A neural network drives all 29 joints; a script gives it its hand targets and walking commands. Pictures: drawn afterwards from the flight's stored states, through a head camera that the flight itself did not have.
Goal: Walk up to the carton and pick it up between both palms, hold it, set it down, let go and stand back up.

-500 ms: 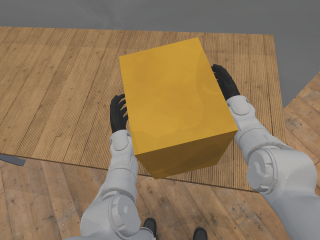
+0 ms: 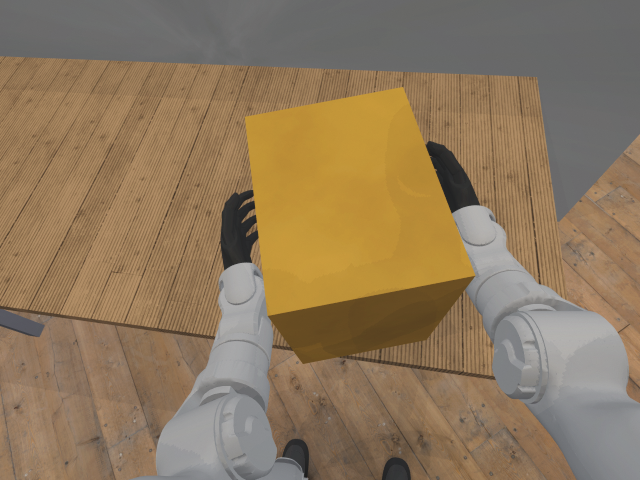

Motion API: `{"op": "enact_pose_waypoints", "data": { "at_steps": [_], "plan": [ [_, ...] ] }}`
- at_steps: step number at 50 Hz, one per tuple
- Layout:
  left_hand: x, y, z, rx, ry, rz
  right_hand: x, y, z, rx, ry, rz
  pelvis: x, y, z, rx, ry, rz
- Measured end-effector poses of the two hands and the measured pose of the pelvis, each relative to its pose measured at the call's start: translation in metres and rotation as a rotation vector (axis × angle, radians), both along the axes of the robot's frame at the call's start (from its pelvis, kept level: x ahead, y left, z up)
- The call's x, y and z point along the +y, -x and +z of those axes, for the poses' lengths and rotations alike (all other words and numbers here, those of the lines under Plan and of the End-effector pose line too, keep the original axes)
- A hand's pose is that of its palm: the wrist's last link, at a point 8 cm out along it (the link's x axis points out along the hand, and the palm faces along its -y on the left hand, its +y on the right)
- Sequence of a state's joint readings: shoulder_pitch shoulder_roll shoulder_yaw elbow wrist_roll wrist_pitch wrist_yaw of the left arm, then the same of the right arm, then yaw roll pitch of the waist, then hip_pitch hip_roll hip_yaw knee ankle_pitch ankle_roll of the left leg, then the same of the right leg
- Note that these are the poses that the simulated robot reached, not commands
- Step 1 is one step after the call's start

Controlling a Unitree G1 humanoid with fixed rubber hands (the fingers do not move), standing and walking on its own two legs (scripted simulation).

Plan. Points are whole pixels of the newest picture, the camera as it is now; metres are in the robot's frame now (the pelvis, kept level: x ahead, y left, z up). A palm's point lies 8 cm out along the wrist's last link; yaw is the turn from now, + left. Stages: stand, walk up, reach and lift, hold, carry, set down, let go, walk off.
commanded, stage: reach and lift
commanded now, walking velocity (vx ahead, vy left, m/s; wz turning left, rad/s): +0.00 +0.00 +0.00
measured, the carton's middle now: (346, 242) +0.41 +0.07 -0.04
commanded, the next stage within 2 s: none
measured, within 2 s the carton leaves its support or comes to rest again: leaves its support in 0.40 s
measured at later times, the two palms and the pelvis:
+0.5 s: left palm (232, 264) +0.34 +0.20 +0.01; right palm (461, 219) +0.43 -0.07 +0.03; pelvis -0.01 +0.00 +0.00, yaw +0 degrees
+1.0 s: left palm (208, 215) +0.36 +0.21 +0.10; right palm (484, 176) +0.42 -0.07 +0.13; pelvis -0.01 +0.01 +0.01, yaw +1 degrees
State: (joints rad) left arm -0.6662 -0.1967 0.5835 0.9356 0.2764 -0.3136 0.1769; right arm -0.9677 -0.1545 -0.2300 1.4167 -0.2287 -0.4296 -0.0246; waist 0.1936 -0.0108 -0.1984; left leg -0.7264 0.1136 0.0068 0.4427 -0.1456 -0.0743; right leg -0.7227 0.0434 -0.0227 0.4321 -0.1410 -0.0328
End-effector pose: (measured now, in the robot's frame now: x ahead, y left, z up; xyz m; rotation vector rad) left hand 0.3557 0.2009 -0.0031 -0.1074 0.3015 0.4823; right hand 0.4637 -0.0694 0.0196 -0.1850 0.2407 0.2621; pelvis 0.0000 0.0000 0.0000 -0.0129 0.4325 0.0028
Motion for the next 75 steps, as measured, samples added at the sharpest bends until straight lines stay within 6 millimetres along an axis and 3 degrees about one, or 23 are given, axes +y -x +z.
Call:
{"op": "enact_pose_waypoints", "data": {
  "at_steps": [16, 26, 34, 39, 46, 51, 63, 75],
  "plan": [
    [0.007, 0.016, 0.002, 0.037, -0.013, -0.041, 0.004, 0.026, -0.003, 0.038, -0.013, -0.055, 0.003, 0.009, 0.0, -0.013, 0.003, 0.0],
    [0.001, 0.016, 0.012, 0.037, -0.002, -0.07, -0.004, 0.034, 0.01, 0.046, -0.016, -0.089, 0.003, 0.012, 0.0, -0.024, 0.002, 0.001],
    [-0.003, 0.009, 0.034, 0.032, -0.007, -0.105, -0.01, 0.036, 0.034, 0.052, -0.046, -0.137, 0.003, 0.016, 0.002, -0.064, 0.001, 0.001],
    [-0.003, 0.004, 0.058, -0.008, -0.006, -0.114, -0.011, 0.037, 0.056, 0.026, -0.08, -0.16, 0.003, 0.016, 0.003, -0.099, 0.001, 0.002],
    [0.003, 0.001, 0.09, -0.035, 0.012, -0.132, -0.007, 0.04, 0.09, 0.008, -0.081, -0.189, 0.008, 0.015, 0.007, -0.172, 0.005, 0.006],
    [0.009, -0.001, 0.101, -0.037, 0.058, -0.144, -0.001, 0.043, 0.108, 0.01, -0.042, -0.206, 0.016, 0.015, 0.01, -0.234, 0.007, 0.014],
    [0.016, -0.003, 0.12, -0.043, 0.058, -0.202, 0.001, 0.059, 0.118, 0.014, -0.073, -0.271, 0.037, 0.011, 0.014, -0.308, 0.014, 0.029],
    [0.01, 0.005, 0.133, -0.047, 0.03, -0.231, -0.006, 0.075, 0.123, 0.018, -0.132, -0.306, 0.037, 0.016, 0.015, -0.337, 0.014, 0.03]
  ]
}}
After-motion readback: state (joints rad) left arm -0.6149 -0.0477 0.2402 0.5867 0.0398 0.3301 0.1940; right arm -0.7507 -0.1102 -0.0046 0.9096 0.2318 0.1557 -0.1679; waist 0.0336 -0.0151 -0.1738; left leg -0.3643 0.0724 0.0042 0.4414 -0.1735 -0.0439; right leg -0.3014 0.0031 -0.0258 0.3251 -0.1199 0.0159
